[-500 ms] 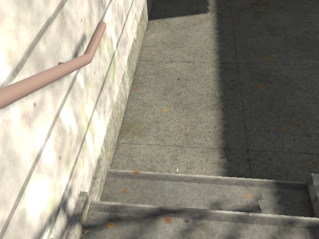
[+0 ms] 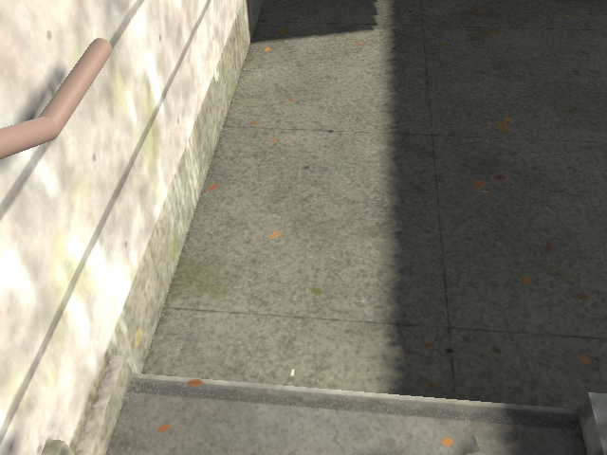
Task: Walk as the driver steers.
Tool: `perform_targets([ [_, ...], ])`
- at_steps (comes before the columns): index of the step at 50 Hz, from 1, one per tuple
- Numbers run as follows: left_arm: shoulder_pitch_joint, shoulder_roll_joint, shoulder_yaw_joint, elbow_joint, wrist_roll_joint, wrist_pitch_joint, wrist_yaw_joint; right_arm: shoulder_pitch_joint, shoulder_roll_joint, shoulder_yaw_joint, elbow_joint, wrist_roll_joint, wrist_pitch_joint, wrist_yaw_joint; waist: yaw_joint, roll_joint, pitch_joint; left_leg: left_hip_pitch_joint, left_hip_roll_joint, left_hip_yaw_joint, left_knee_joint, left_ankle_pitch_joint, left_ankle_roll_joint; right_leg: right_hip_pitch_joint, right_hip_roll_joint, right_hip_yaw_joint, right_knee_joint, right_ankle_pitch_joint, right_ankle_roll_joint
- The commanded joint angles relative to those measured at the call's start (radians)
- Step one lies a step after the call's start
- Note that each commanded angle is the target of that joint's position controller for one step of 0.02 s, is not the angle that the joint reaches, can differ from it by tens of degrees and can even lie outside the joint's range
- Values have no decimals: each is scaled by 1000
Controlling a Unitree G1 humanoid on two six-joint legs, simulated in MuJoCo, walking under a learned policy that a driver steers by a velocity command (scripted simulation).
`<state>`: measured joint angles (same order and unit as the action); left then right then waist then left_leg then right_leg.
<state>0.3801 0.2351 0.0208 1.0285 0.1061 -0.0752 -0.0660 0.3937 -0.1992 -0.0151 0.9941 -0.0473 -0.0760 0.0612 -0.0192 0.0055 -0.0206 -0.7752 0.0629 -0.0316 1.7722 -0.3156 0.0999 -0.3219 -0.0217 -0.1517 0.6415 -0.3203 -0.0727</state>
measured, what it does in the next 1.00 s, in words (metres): goes down: left foot 0.16 m lower, then right foot 0.16 m lower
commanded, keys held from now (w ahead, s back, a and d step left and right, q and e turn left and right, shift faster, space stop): w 1.00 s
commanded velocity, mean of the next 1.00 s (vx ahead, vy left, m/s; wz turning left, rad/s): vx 0.50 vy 0.00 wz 0.04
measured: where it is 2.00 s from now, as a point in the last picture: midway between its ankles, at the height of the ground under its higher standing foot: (298, 364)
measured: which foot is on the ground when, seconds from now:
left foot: up 0.00-0.52, down 0.54-1.00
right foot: down 0.00-0.54, up 0.56-0.98, down 1.00-1.00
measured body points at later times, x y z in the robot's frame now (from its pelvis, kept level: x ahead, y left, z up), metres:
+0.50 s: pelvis +0.27 +0.03 -0.09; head +0.29 +0.03 +0.35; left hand +0.04 +0.15 -0.21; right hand +0.51 -0.13 -0.20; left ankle +0.40 +0.15 -0.83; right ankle +0.02 -0.07 -0.72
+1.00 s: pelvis +0.61 +0.02 -0.28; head +0.62 +0.00 +0.17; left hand +0.84 +0.22 -0.36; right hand +0.48 -0.16 -0.43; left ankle +0.38 +0.14 -0.88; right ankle +0.73 -0.08 -1.03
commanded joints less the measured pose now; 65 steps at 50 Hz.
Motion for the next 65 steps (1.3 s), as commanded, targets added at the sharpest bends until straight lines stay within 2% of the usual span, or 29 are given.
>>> perform_targets([
  [1,-18,-39,-27,-43,-21,-72,40,-1,61,15,-64,-29,-23,-1,-16,3,144,-40,80,-114,-518,430,42,-192,-258,239,-388,159,-121],
  [3,59,20,-33,11,-15,-86,45,-82,18,-5,-79,-37,-15,15,-11,-81,102,72,51,-41,-618,493,6,-218,-238,213,-368,281,-161],
  [6,190,40,-34,74,15,-64,23,-67,10,7,-89,-58,9,30,-15,-28,51,-72,35,-59,-593,475,-29,-24,-261,247,-210,465,-195],
  [10,496,-78,-69,208,10,-53,67,-325,1,22,-142,-54,12,-10,146,-30,92,-595,57,-194,-918,609,-78,541,-310,440,-117,284,-221],
  [14,380,-99,-92,139,-7,-39,48,-434,5,38,-149,-49,8,33,102,-57,120,19,51,24,-1021,884,-50,-50,-177,239,-143,183,-161],
  [18,396,-57,-74,137,-13,-51,59,-519,-58,14,-205,-34,28,31,138,-49,187,92,29,33,-1170,680,-61,44,-190,228,-51,142,-137],
  [23,458,-39,-22,182,-33,-17,72,-599,5,34,-196,-57,21,36,215,-64,187,180,26,72,-1433,539,-57,267,-186,283,68,294,-148],
  [25,341,-21,-9,156,-20,-3,45,-434,-53,7,-108,-41,9,21,127,-9,117,447,18,86,-1463,544,-29,197,-150,235,246,418,-108],
  [27,338,-14,-13,168,24,18,-13,141,-180,-59,53,-44,-10,1,-91,118,-97,1225,83,99,-1418,998,85,-186,-66,128,737,227,6],
  [28,445,-127,-25,165,-13,20,-43,341,-278,-76,115,-46,5,4,-70,269,-410,1654,281,-74,-1074,1497,291,-372,45,88,1233,-496,88],
  [29,253,-55,-6,51,-48,-1,-50,409,-257,-89,148,-60,4,-4,-149,171,-373,1678,319,-186,-1083,1557,320,-575,66,136,1385,-561,102],
  [31,3,33,15,-51,-54,-29,-28,165,-171,-73,90,-18,-7,-1,-87,2,-132,1253,332,-122,-1267,994,260,-701,-53,149,1232,-387,38],
  [33,-38,-61,3,-61,-17,-42,5,-97,45,10,-13,-35,-24,-26,68,-68,102,660,226,-57,-1414,672,181,-459,-147,257,671,31,-40],
  [36,-66,-83,10,-64,3,-6,-4,13,-16,4,19,-8,-59,-28,75,26,124,390,196,-75,-1514,475,226,-273,-119,204,402,231,-48],
  [38,-62,-103,-9,-96,11,5,-9,2,-29,4,19,-32,-75,-19,110,18,80,295,168,-36,-1386,473,209,-183,-106,206,388,337,-26],
  [39,-144,-120,-28,-122,10,5,-5,43,40,27,42,-43,-89,-39,55,-18,96,450,168,-43,-1321,342,164,-364,-175,323,175,595,-12],
  [41,-235,-56,-28,-155,-27,9,16,-12,-18,30,9,-54,-94,-44,36,-9,74,209,34,55,-1245,123,94,-31,-112,228,-26,941,8],
  [43,-275,41,-8,-197,-10,24,9,58,-22,39,22,-50,-81,-33,37,-7,119,143,68,-17,-1189,15,91,14,-95,208,17,856,11],
  [47,-503,49,-16,-247,1,22,-4,316,-48,36,96,-16,-35,-71,-127,-28,205,601,128,-155,-973,-28,69,-221,-128,222,-331,665,22],
  [48,-461,61,-9,-213,-13,11,4,325,-67,26,102,-15,-15,-69,-128,-36,186,629,110,-147,-912,9,61,-147,-109,171,-392,669,28],
  [50,83,173,58,-45,-41,-29,18,292,-110,17,108,-76,13,5,115,-112,-9,312,10,-25,-477,181,-42,573,-100,83,-249,1002,-62],
  [51,334,259,78,-9,-47,-17,-9,475,63,43,126,-37,6,46,136,-356,-419,31,-106,66,46,-445,-127,1182,-318,252,109,1479,-349],
  [52,423,252,86,14,-15,-2,-8,272,-32,32,15,-7,-5,76,247,-303,-466,-243,-125,47,394,-657,-148,1293,-400,461,82,1413,-413],
  [53,401,236,91,11,-2,-1,9,44,-69,12,-77,20,-22,65,287,-154,-261,-523,-98,15,391,-604,-130,1160,-418,511,-19,1041,-366],
  [54,292,226,82,9,-19,2,9,-46,-85,6,-125,27,-37,40,219,-48,-112,-576,-17,11,324,-464,-104,853,-448,549,-122,592,-342],
  [57,-103,-54,-26,-76,-9,-28,22,-7,81,45,-101,-49,-20,-20,-42,50,144,-67,151,-124,-315,114,19,-127,-306,389,-356,215,-254],
  [59,-121,-23,-21,-78,-58,-69,44,-23,60,32,-82,-68,-2,3,-22,6,105,141,98,-24,-622,351,16,-291,-200,269,-403,85,-261],
  [63,-18,53,-18,-38,7,-80,27,11,-4,25,-81,-76,-2,30,-41,-36,62,234,38,37,-600,480,-24,-325,-172,252,-182,263,-246],
  [65,218,-30,-50,58,-15,-82,62,-223,-26,38,-152,-74,-5,21,109,-5,96,-252,116,-115,-876,661,-68,195,-241,411,-63,102,-257],
])
Next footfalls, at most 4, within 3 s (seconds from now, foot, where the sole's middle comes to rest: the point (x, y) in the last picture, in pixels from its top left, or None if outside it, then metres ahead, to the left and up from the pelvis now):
0.54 left None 0.41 0.14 -0.93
1.00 right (349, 429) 0.75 -0.09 -1.09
1.52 left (256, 361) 1.08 0.21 -1.25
1.88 right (335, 345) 1.13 -0.07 -1.25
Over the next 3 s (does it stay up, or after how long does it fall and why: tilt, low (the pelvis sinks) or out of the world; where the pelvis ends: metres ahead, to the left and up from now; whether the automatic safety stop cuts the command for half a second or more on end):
stays up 1.50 -0.01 -0.47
